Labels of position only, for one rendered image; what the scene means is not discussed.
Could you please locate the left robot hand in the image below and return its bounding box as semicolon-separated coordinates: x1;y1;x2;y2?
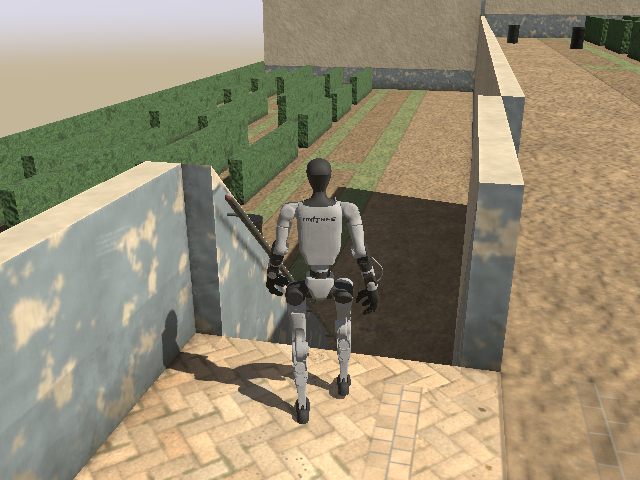
266;275;289;296

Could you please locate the robot right foot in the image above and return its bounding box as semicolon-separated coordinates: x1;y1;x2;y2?
337;374;351;396

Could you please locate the right robot forearm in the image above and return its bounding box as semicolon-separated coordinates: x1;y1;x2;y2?
357;243;378;291

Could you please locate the left robot upper arm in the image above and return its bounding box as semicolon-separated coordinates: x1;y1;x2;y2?
273;202;299;256

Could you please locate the left robot forearm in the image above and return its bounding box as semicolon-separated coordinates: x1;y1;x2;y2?
267;240;284;279

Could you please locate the right robot hand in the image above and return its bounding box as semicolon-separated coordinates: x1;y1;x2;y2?
356;287;380;315

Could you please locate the right robot shin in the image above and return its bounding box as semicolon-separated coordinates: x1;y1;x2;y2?
337;320;351;383

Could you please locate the right robot upper arm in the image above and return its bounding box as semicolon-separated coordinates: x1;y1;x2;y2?
340;201;367;258

